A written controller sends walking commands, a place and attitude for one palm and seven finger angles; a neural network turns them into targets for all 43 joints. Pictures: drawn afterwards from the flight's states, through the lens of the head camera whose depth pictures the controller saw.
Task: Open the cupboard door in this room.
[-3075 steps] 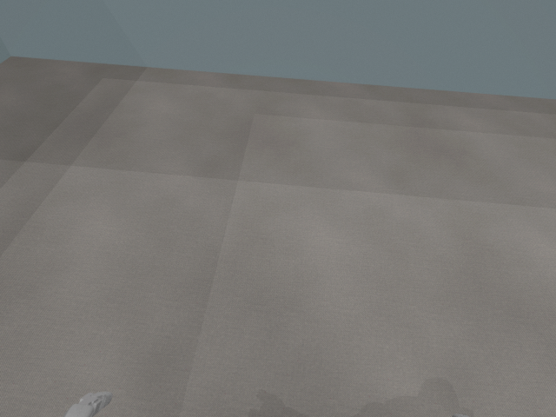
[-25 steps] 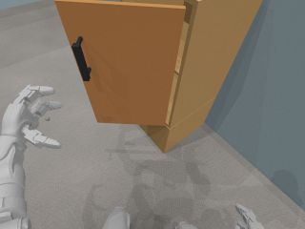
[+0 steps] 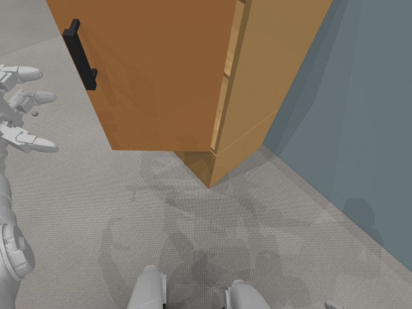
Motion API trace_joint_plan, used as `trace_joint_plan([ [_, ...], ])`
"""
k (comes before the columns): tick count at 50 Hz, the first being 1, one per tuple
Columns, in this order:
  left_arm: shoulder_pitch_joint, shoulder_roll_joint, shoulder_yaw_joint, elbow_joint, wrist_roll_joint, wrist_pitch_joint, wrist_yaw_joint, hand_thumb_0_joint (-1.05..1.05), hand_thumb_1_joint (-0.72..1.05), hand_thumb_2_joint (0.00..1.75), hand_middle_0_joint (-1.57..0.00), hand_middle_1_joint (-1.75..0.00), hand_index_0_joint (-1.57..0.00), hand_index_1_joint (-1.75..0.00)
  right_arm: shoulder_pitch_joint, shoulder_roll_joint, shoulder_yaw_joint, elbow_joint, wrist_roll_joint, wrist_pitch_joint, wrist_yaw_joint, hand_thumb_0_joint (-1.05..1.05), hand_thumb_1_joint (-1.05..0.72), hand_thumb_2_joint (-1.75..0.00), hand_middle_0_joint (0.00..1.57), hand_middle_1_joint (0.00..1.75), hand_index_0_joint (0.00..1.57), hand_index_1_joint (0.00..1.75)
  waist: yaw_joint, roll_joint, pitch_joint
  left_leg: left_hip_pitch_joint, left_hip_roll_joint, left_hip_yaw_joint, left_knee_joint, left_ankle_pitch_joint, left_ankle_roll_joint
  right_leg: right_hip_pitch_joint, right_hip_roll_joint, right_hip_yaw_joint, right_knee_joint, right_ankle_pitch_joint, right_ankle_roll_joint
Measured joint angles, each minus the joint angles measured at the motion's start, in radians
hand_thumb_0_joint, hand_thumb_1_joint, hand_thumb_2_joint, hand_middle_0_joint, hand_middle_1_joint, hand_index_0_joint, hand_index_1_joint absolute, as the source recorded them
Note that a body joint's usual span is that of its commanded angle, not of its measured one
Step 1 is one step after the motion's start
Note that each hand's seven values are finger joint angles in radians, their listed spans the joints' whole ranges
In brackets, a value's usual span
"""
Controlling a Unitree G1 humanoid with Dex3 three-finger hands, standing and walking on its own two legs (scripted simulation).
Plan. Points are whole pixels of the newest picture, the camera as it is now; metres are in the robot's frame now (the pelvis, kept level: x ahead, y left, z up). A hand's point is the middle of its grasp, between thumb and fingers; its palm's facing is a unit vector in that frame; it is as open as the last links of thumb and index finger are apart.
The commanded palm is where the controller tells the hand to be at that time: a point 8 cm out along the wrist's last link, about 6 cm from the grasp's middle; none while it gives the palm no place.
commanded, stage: move the hooked fingers beside the handle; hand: left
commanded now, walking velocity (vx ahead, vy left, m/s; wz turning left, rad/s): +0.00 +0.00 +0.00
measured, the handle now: (83, 56) +0.61 +0.27 +0.09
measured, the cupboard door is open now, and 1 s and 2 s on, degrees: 50 50 50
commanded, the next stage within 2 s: slide the fingers in behind the handle in 1.68 s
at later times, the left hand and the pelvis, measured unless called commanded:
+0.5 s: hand (36, 80) +0.52 +0.33 +0.10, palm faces +0.04 -1.00 +0.01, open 14.0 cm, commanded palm +0.52 +0.37 +0.09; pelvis +0.00 +0.02 -0.02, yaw -3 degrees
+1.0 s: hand (33, 75) +0.54 +0.34 +0.09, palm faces +0.05 -1.00 +0.01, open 14.0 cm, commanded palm +0.54 +0.36 +0.09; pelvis +0.01 +0.03 -0.02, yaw -3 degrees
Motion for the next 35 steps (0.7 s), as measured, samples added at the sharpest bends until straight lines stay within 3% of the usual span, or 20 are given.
trace_joint_plan([
  [12,-0.144,0.137,0.079,0.123,0.056,0.016,-0.019,-0.01,-0.50,0.30,-0.30,-1.20,-0.30,-1.20,0.019,-0.007,0.010,-0.002,-0.004,0.040,0.005,0.01,-0.91,-0.90,0.20,0.30,0.21,0.30,-0.051,-0.002,0.003,-0.103,0.018,-0.001,0.058,-0.019,0.006,-0.098,0.018,0.007,0.038,-0.003,0.007],
  [19,-0.244,0.205,0.052,0.175,0.094,0.037,-0.009,-0.01,-0.50,0.29,-0.30,-1.20,-0.30,-1.20,0.031,-0.004,0.029,-0.001,-0.005,0.057,0.003,0.01,-0.91,-0.90,0.20,0.30,0.21,0.30,-0.071,0.001,0.016,-0.153,0.016,-0.008,0.076,-0.021,0.013,-0.138,0.018,0.002,0.042,0.000,0.015],
  [31,-0.376,0.316,0.076,0.241,0.163,0.081,-0.004,-0.01,-0.50,0.30,-0.30,-1.20,-0.30,-1.20,0.029,0.001,0.064,-0.032,-0.018,0.084,0.001,0.00,-0.91,-0.90,0.20,0.30,0.21,0.30,-0.127,0.009,0.024,-0.236,0.023,-0.011,0.120,-0.038,0.028,-0.207,0.026,0.004,0.056,-0.001,0.029],
  [35,-0.404,0.343,0.071,0.230,0.183,0.085,0.007,-0.01,-0.50,0.30,-0.30,-1.20,-0.30,-1.20,0.034,0.005,0.069,-0.037,-0.024,0.091,0.006,0.00,-0.91,-0.90,0.20,0.30,0.21,0.30,-0.136,0.014,0.029,-0.261,0.022,-0.013,0.133,-0.044,0.032,-0.227,0.026,0.002,0.061,-0.002,0.032],
])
